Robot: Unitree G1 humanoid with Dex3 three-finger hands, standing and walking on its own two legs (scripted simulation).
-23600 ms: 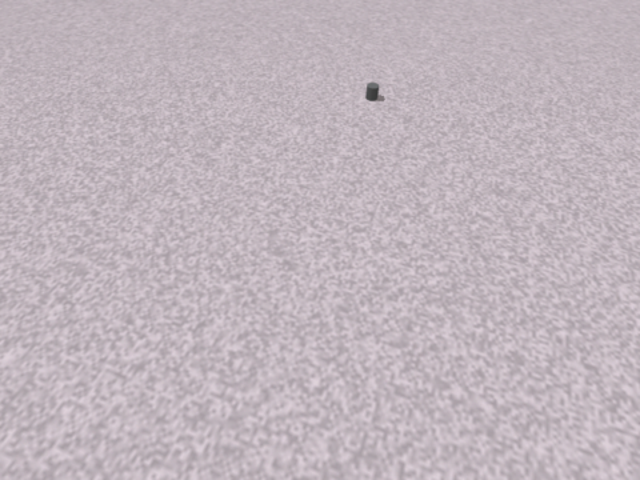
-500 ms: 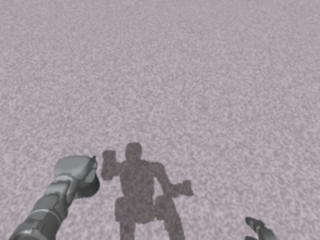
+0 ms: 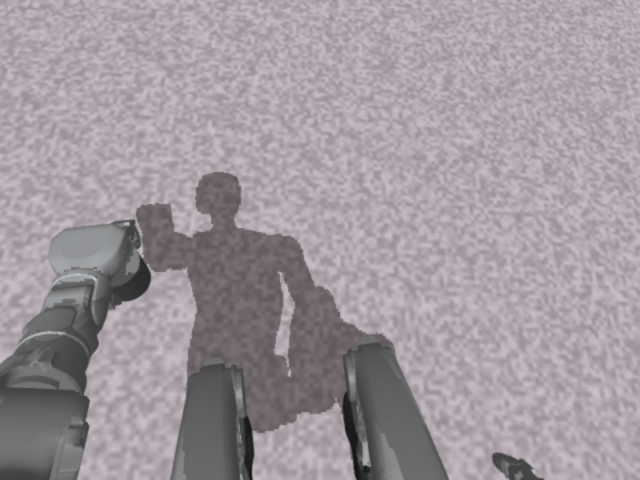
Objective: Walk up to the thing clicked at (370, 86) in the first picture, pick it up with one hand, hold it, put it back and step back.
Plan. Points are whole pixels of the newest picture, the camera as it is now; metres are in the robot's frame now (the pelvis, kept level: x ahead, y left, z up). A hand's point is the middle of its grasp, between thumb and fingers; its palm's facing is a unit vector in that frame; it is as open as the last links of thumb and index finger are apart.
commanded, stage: crouch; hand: left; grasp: from above
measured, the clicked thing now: (120, 271) +0.42 +0.24 -0.17
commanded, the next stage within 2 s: lower in 1.08 s
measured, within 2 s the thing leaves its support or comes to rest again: neither
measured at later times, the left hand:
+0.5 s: hand (133, 288) +0.43 +0.26 -0.30, palm faces -0.45 -0.02 -0.89, open 9.8 cm
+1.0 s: hand (142, 291) +0.44 +0.27 -0.36, palm faces -0.46 -0.03 -0.89, open 9.8 cm
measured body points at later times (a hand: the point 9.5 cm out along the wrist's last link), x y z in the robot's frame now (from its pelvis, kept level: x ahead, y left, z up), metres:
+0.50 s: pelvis -0.01 -0.01 -0.13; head +0.22 +0.03 +0.25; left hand +0.45 +0.26 -0.24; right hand +0.06 -0.30 -0.25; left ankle +0.06 +0.12 -0.52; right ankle +0.07 -0.16 -0.52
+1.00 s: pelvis -0.02 +0.00 -0.19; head +0.22 +0.05 +0.18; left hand +0.46 +0.27 -0.31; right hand +0.01 -0.28 -0.30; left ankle +0.06 +0.12 -0.52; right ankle +0.07 -0.16 -0.52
